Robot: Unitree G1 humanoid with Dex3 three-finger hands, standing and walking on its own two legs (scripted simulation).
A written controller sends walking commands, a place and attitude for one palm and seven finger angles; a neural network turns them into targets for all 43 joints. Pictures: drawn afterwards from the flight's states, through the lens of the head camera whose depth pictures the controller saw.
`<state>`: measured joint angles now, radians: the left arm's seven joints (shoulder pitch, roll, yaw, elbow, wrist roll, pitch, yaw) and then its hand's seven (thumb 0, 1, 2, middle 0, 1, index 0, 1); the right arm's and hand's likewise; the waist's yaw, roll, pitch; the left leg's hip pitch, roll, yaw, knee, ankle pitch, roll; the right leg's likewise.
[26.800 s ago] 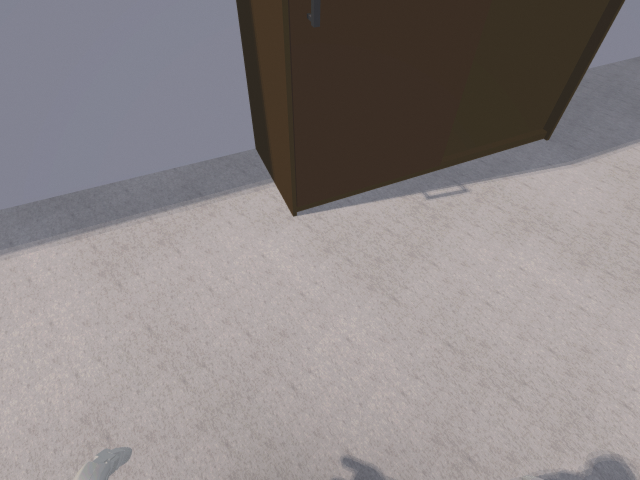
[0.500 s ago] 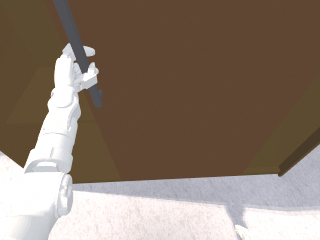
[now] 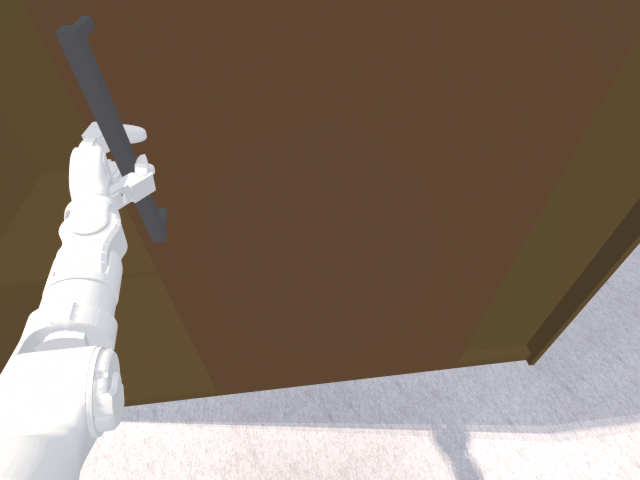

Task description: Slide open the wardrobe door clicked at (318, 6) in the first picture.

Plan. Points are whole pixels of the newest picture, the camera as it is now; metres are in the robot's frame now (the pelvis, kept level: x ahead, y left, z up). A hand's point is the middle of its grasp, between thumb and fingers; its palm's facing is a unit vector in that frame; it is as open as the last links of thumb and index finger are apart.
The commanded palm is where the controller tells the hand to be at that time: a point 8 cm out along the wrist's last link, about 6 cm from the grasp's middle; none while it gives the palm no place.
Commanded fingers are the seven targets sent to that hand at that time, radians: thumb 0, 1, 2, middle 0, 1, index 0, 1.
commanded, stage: stop walking and hold the door there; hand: left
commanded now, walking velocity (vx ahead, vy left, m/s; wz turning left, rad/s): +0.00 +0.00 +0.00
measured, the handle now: (128, 146) +0.50 +0.26 +0.19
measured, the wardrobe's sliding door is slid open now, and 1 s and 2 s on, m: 0.46 0.46 0.46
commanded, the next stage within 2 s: loosen the grip on the handle in 0.50 s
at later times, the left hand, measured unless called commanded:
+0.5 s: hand (147, 178) +0.45 +0.22 +0.17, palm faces +0.34 -0.92 -0.18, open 6.0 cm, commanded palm +0.41 +0.28 +0.15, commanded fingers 0.00 0.90 0.90 -0.45 -1.40 -0.45 -1.40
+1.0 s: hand (136, 182) +0.45 +0.24 +0.16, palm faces +0.35 -0.92 -0.16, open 12.2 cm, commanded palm +0.41 +0.29 +0.16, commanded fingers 0.00 -0.55 0.20 -0.30 -1.22 -0.30 -1.22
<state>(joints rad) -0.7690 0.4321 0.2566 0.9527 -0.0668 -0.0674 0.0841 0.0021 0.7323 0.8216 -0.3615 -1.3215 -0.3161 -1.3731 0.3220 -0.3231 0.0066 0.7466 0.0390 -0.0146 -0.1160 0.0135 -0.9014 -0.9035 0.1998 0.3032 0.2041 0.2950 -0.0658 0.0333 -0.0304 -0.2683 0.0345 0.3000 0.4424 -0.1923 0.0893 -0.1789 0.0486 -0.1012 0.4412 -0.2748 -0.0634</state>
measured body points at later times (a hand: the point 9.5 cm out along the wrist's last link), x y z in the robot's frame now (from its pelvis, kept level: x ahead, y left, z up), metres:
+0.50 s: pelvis +0.02 -0.02 +0.00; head +0.02 -0.03 +0.45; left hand +0.42 +0.27 +0.18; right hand +0.14 -0.29 -0.11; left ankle +0.04 +0.06 -0.74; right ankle -0.02 -0.07 -0.74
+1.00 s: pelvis -0.03 -0.01 -0.01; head +0.00 +0.00 +0.44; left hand +0.43 +0.29 +0.17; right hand -0.02 -0.29 -0.13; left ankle +0.04 +0.06 -0.74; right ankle -0.02 -0.07 -0.74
